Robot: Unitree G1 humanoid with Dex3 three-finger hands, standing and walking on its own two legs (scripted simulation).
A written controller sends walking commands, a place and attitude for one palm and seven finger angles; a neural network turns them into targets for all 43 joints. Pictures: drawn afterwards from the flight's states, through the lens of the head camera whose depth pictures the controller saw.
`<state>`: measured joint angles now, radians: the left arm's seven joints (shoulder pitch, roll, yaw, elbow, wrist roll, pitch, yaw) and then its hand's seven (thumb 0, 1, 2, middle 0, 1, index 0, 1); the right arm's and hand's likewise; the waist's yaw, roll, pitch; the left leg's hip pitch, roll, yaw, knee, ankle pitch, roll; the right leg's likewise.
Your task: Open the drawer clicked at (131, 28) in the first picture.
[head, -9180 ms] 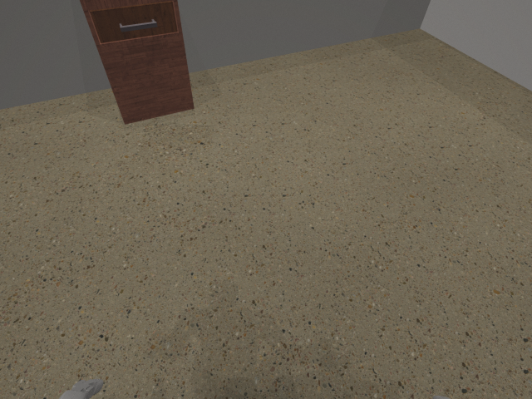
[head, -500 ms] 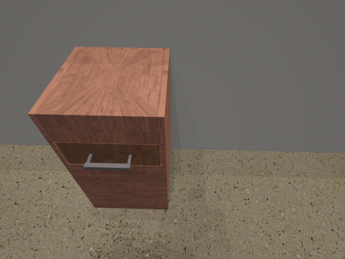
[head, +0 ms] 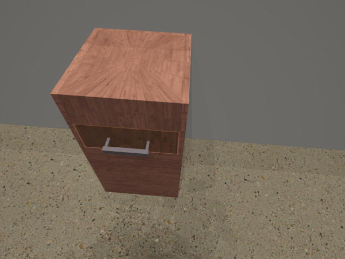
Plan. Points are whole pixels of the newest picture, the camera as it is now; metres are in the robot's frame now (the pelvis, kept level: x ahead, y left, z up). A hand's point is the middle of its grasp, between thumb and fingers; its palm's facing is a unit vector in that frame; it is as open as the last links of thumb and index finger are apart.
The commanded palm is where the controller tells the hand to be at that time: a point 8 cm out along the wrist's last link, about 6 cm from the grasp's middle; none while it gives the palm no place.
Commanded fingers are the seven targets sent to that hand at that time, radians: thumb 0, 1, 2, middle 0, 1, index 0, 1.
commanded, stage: come to a stop and stand still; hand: left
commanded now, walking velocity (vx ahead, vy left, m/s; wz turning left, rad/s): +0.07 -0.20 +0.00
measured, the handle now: (126, 146) +0.51 +0.22 -0.20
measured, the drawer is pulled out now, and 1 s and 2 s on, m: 0.00 0.00 0.00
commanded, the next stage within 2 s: look again from close up in 1.24 s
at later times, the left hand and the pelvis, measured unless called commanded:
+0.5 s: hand out of the picture +0.00 +0.15 -0.16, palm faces -0.03 -0.98 -0.17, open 7.3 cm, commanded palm none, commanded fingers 0.00 0.90 0.90 -0.20 -0.30 -0.20 -0.30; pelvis +0.01 -0.01 +0.01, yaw -1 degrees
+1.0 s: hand out of the picture +0.01 +0.19 -0.17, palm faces +0.01 -0.98 -0.18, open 7.3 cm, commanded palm none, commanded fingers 0.00 0.90 0.90 -0.20 -0.30 -0.20 -0.30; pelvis +0.00 +0.02 +0.01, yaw -1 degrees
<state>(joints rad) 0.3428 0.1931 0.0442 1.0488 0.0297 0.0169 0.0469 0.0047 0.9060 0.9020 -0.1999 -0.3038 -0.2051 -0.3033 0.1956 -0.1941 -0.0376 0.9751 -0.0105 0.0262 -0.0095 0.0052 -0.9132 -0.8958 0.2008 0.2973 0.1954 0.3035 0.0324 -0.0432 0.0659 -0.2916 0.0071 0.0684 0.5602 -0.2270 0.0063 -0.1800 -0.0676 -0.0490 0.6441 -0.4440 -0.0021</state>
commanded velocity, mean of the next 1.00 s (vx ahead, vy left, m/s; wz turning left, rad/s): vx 0.01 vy -0.04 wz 0.00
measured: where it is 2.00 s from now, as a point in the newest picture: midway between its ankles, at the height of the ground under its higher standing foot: outside the picture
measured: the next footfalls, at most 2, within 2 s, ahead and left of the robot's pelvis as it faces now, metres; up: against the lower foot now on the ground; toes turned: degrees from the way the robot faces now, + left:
right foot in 0.28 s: +0.00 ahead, -0.07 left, +0.00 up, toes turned -4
